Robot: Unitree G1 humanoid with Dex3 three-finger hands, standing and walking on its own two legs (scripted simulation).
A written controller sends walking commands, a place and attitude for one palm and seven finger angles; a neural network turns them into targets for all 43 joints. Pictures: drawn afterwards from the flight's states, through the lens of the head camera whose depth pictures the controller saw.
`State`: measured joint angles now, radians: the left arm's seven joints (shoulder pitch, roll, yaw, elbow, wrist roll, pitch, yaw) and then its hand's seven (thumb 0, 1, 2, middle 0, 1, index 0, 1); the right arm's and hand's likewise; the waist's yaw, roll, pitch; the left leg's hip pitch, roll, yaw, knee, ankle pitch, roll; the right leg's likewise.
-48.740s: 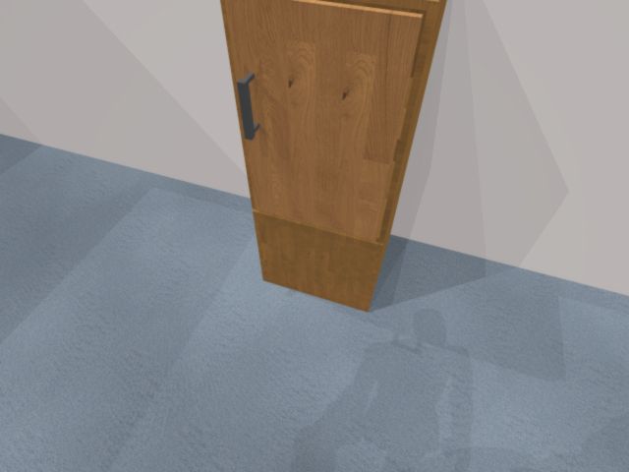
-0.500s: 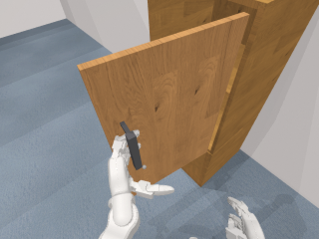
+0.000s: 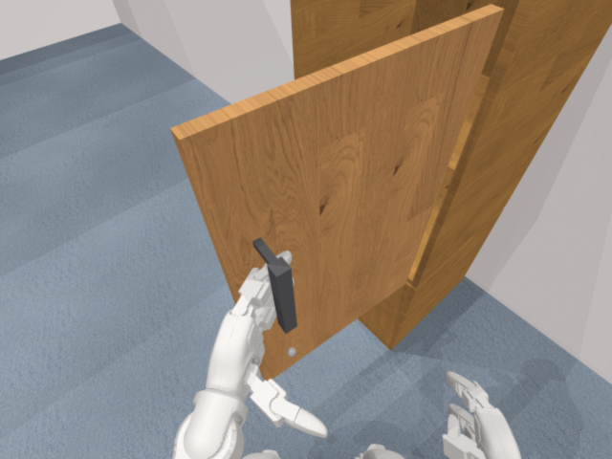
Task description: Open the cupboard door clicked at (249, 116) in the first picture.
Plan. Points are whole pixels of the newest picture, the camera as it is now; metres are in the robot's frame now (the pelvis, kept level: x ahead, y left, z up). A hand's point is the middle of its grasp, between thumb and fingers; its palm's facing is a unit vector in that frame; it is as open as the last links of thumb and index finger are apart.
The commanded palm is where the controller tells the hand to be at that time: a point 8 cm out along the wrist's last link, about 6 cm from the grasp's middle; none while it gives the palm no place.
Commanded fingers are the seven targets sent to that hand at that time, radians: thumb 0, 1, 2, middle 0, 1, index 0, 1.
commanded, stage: slide the hand sideways off the handle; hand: left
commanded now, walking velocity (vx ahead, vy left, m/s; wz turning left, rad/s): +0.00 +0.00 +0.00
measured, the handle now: (275, 288) +0.31 +0.06 +0.08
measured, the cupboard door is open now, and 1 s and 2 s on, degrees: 84 84 84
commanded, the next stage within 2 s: draw the hand back to the body in 0.90 s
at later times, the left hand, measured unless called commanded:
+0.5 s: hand (245, 387) +0.19 +0.08 +0.07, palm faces -0.11 -0.99 +0.01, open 16.2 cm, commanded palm +0.17 +0.13 +0.07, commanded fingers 0.00 -0.50 0.30 -0.15 -0.30 -0.15 -0.30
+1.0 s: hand (199, 418) +0.16 +0.12 +0.07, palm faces -0.09 -1.00 +0.01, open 16.3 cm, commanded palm +0.14 +0.17 +0.08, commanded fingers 0.00 -0.50 0.30 -0.15 -0.30 -0.15 -0.30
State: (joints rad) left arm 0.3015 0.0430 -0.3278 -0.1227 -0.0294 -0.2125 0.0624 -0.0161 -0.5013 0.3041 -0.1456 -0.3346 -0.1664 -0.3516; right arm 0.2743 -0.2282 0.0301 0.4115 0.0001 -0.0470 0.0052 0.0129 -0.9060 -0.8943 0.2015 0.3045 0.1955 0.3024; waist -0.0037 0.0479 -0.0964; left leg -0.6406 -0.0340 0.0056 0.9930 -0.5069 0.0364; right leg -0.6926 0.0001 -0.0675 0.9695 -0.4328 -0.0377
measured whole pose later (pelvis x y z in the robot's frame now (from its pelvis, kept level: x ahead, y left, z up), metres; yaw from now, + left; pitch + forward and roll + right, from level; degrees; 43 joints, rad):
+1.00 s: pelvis +0.00 +0.00 -0.02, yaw +0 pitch +11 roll -2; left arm 0.72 0.18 -0.09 -0.42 -0.17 -0.28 -0.14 -0.02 -0.50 0.30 -0.15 -0.30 -0.15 -0.30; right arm 0.29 -0.23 0.01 0.33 0.03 -0.06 -0.04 0.01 -0.90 -0.89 0.20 0.30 0.20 0.30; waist 0.01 0.05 -0.15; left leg -0.77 -0.01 -0.01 1.14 -0.58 0.04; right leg -0.80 0.02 -0.09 1.08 -0.48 -0.04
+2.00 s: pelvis +0.02 +0.02 +0.05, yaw -1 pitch -2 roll -1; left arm 0.58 0.34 0.21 -0.49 -0.06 -0.01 0.12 0.00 0.25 0.63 -0.18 -0.30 -0.19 -0.30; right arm 0.25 -0.22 0.05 0.56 0.02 -0.12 -0.09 0.01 -0.90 -0.89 0.20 0.30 0.20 0.30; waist 0.06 0.07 -0.04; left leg -0.19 -0.03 0.02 0.60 -0.37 0.05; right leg -0.24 0.02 -0.04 0.55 -0.28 -0.01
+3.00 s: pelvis +0.00 +0.01 +0.06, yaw -4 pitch -1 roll +0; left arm 0.54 0.39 0.36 -0.43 -0.04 -0.14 0.12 0.01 0.89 0.90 -0.21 -0.30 -0.21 -0.30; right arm 0.18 -0.25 -0.01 0.58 0.01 -0.02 -0.07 0.01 -0.90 -0.89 0.20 0.30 0.20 0.30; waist 0.00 0.03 0.01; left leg -0.18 -0.02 0.07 0.46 -0.26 0.05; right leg -0.25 0.03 0.01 0.43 -0.16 -0.01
